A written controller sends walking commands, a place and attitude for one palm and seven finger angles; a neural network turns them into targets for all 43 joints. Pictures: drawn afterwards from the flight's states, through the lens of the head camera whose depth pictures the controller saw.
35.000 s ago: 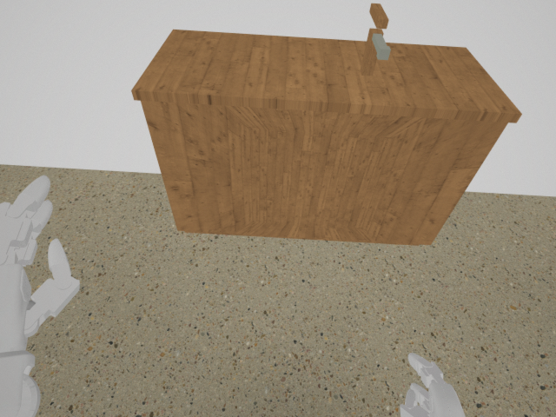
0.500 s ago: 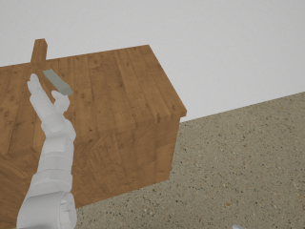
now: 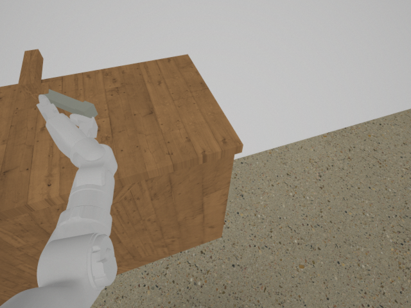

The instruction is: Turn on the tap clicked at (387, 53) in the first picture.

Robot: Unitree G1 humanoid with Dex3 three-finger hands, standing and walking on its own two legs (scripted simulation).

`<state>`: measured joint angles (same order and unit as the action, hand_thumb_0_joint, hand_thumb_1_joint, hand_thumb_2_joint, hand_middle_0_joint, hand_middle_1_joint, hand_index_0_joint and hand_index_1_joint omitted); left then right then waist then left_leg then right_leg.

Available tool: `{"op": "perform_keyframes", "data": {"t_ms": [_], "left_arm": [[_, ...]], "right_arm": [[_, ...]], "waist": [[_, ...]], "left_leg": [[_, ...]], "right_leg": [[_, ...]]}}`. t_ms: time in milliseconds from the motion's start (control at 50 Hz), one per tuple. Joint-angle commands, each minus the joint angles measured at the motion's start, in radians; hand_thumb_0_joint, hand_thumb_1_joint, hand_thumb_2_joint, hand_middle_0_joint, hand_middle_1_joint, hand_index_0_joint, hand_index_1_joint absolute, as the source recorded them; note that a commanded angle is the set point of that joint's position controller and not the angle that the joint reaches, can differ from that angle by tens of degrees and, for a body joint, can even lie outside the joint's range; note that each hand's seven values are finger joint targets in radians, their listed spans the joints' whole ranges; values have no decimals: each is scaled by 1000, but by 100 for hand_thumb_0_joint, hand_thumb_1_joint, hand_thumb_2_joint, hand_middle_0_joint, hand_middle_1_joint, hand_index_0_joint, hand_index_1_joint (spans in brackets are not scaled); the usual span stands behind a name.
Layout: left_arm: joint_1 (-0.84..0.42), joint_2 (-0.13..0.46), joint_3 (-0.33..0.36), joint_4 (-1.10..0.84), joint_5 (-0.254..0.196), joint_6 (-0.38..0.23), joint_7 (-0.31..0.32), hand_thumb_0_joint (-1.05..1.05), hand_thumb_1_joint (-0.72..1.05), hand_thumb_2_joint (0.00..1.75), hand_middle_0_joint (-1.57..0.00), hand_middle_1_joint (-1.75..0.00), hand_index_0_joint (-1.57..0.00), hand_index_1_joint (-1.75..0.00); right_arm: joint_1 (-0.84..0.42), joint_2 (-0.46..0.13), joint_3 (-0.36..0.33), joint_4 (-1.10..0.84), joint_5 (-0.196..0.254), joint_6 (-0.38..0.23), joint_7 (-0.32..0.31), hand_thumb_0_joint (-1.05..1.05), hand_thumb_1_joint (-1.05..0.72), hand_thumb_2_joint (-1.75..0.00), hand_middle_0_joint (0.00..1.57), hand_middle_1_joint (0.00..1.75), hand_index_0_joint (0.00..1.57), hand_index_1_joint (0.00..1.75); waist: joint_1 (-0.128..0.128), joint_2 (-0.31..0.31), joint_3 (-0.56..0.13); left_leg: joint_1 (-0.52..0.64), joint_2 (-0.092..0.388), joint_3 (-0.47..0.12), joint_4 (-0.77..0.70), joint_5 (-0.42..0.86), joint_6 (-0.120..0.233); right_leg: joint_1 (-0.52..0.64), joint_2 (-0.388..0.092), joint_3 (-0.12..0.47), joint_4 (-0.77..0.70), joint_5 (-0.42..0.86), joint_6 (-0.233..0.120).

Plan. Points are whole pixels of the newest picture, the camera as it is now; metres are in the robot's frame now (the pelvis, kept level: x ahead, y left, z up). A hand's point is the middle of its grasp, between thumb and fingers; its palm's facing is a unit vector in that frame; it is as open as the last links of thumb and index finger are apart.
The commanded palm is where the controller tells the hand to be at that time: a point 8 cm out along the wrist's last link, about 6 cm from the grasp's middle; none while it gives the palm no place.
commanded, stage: push the lever round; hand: left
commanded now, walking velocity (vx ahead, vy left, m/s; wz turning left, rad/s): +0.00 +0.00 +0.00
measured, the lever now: (86, 111) +0.48 +0.25 +0.13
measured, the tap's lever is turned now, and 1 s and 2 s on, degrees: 43 66 78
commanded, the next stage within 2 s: lift the hand up off the lever in 1.24 s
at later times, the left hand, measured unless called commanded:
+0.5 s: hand (103, 115) +0.48 +0.21 +0.12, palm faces +0.80 -0.60 -0.09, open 7.6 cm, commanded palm +0.43 +0.22 +0.12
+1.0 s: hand (115, 105) +0.51 +0.19 +0.12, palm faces +0.82 -0.56 -0.14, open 7.6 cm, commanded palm +0.45 +0.20 +0.12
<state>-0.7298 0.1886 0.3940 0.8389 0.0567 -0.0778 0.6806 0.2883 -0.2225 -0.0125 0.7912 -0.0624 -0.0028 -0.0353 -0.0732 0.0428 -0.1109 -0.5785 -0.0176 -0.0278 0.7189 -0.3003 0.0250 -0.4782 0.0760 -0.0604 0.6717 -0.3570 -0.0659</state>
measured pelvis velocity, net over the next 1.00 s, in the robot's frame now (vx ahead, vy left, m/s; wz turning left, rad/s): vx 0.01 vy -0.01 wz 0.01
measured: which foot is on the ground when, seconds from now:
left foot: down 0.00-1.00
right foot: down 0.00-1.00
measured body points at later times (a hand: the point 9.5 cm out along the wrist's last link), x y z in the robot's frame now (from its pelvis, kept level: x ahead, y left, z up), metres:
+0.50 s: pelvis +0.00 +0.00 -0.01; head +0.04 +0.00 +0.44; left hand +0.43 +0.24 +0.13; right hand +0.06 -0.25 -0.14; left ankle +0.03 +0.10 -0.72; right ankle -0.02 -0.08 -0.72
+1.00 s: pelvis +0.01 -0.01 -0.01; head +0.07 -0.02 +0.44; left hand +0.46 +0.22 +0.13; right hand +0.03 -0.26 -0.15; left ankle +0.03 +0.10 -0.72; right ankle -0.02 -0.08 -0.72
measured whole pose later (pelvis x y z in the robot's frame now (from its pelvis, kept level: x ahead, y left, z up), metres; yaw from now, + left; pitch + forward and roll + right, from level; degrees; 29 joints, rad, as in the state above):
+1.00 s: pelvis +0.01 -0.01 -0.01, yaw +1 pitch +15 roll -1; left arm -0.98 0.19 0.49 1.02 0.16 0.02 0.90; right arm 0.34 -0.22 -0.03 0.83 -0.12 0.00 0.04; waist -0.12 0.05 -0.15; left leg -0.71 -0.01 -0.05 0.78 -0.33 0.01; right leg -0.61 0.09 -0.08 0.74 -0.40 -0.09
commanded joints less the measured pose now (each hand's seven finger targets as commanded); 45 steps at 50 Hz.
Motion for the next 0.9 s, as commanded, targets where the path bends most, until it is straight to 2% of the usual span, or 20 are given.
{"op": "perform_keyframes", "data": {"t_ms": [0, 40, 80, 100, 160, 240, 280, 300, 340, 400, 420, 440, 460, 480, 500, 520, 560, 780, 840, 880], "left_arm": [[-455, 181, -25, -225, 53, -53, 33, 0, 90, 90, -15, -15, -15, -15], [-473, 149, -41, -231, 55, -49, 47, 0, 90, 90, -15, -15, -15, -15], [-450, 184, 0, -218, 54, -39, 59, 0, 90, 90, -15, -15, -15, -15], [-466, 158, -24, -216, 52, -34, 61, 0, 90, 90, -15, -15, -15, -15], [-493, 184, 0, -191, 63, -21, 76, 0, 90, 90, -15, -15, -15, -15], [-561, 128, -43, -200, 84, -21, 100, 0, 90, 90, -15, -15, -15, -15], [-582, 145, -29, -174, 94, -16, 113, 0, 90, 90, -15, -15, -15, -15], [-601, 112, -55, -154, 94, -13, 116, 0, 90, 90, -15, -15, -15, -15], [-632, 134, -34, -131, 99, -12, 130, 0, 90, 90, -15, -15, -15, -15], [-661, 120, -35, -134, 100, -12, 148, 0, 90, 90, -15, -15, -15, -15], [-662, 115, -35, -105, 102, -7, 153, 0, 90, 90, -15, -15, -15, -15], [-645, 139, -5, -87, 102, -1, 159, 0, 90, 90, -15, -15, -15, -15], [-667, 134, -13, -82, 105, 3, 162, 0, 90, 90, -15, -15, -15, -15], [-652, 171, 23, -71, 109, 8, 168, 0, 90, 90, -15, -15, -15, -15], [-695, 135, -15, -83, 115, 10, 171, 0, 90, 90, -15, -15, -15, -15], [-702, 119, -21, -68, 116, 15, 177, 0, 90, 90, -15, -15, -15, -15], [-730, 131, -10, -46, 127, 20, 191, 0, 90, 90, -15, -15, -15, -15], [-746, 183, 49, -21, 151, 44, 225, 0, 90, 90, -15, -15, -15, -15], [-778, 136, 0, -21, 157, 46, 221, 0, 90, 90, -15, -15, -15, -15], [-758, 169, 32, -8, 156, 47, 223, 0, 90, 90, -15, -15, -15, -15]], "right_arm": [[7, -137, -49, -99, -6, -27, 2, 0, -90, -90, 20, 30, 20, 30], [6, -135, -51, -97, -10, -27, 6, 0, -90, -90, 20, 30, 20, 30], [9, -138, -53, -92, -12, -20, 8, 0, -90, -90, 20, 30, 20, 30], [3, -136, -52, -96, -10, -19, 9, 0, -90, -90, 20, 30, 20, 30], [2, -136, -53, -93, -12, -12, 9, 0, -90, -90, 20, 30, 20, 30], [5, -128, -55, -83, -20, -16, 17, 0, -90, -90, 20, 30, 20, 30], [14, -132, -55, -69, -24, -13, 19, 0, -90, -90, 20, 30, 20, 30], [12, -129, -53, -68, -25, -17, 23, 0, -90, -90, 20, 30, 20, 30], [17, -132, -55, -64, -28, -17, 24, 0, -90, -90, 20, 30, 20, 30], [24, -129, -56, -61, -33, -19, 29, 0, -90, -90, 20, 30, 20, 30], [31, -128, -55, -55, -36, -18, 32, 0, -90, -90, 20, 30, 20, 30], [34, -130, -56, -58, -37, -17, 34, 0, -90, -90, 20, 30, 20, 30], [35, -130, -53, -58, -39, -13, 35, 0, -90, -90, 20, 30, 20, 30], [39, -134, -57, -55, -40, -9, 34, 0, -90, -90, 20, 30, 20, 30], [40, -130, -55, -56, -39, -9, 37, 0, -90, -90, 20, 30, 20, 30], [41, -127, -55, -54, -40, -11, 41, 0, -90, -90, 20, 30, 20, 30], [48, -131, -56, -46, -44, -11, 45, 0, -90, -90, 20, 30, 20, 30], [94, -135, -63, -36, -56, -18, 60, 0, -90, -90, 20, 30, 20, 30], [97, -130, -59, -35, -55, -23, 65, 0, -90, -90, 20, 30, 20, 30], [104, -136, -61, -30, -55, -25, 65, 0, -90, -90, 20, 30, 20, 30]], "waist": [[-8, 4, -340], [-17, -9, -334], [-6, -12, -326], [-17, -19, -314], [-22, -46, -304], [-34, 7, -328], [-36, 27, -327], [-48, 16, -312], [-51, -1, -321], [-47, 27, -374], [-51, 3, -364], [-41, -16, -370], [-50, -24, -365], [-36, -10, -373], [-56, 1, -378], [-54, 10, -367], [-66, 2, -360], [-60, -3, -411], [-80, -5, -393], [-69, 3, -389]], "left_leg": [[241, 14, -31, -53, 272, 2], [243, 16, -26, -47, 283, 3], [226, 14, -29, -48, 276, 1], [218, 14, -24, -48, 265, 5], [181, 11, -17, -43, 232, 11], [223, 14, -26, -33, 257, 5], [227, 18, -39, -30, 257, -6], [218, 17, -39, -29, 238, -3], [197, 17, -38, -24, 221, 0], [223, 16, -39, -14, 249, -5], [210, 18, -41, -12, 256, -7], [183, 14, -34, -5, 246, -1], [172, 14, -29, -3, 249, 2], [164, 13, -34, -3, 243, 0], [179, 17, -34, -2, 251, -1], [178, 17, -34, -1, 244, -1], [167, 19, -38, 5, 236, 1], [140, 20, -28, 20, 260, 8], [146, 23, -28, 20, 257, 10], [134, 21, -29, 20, 252, 10]], "right_leg": [[76, -39, 47, -79, 302, 39], [71, -37, 45, -79, 312, 41], [81, -38, 45, -80, 305, 40], [76, -40, 48, -84, 304, 43], [86, -47, 57, -89, 301, 48], [39, -41, 46, -74, 287, 42], [12, -39, 38, -65, 259, 37], [-8, -39, 38, -67, 243, 41], [-6, -43, 41, -65, 234, 41], [-16, -41, 39, -53, 244, 41], [-13, -40, 35, -50, 253, 41], [3, -42, 40, -49, 261, 44], [9, -47, 42, -48, 281, 48], [14, -46, 43, -46, 272, 44], [-5, -47, 41, -43, 271, 46], [-19, -44, 37, -44, 257, 45], [-36, -44, 38, -45, 243, 46], [-1, -48, 41, -37, 302, 52], [-22, -46, 39, -40, 297, 54], [-17, -47, 41, -40, 299, 52]]}}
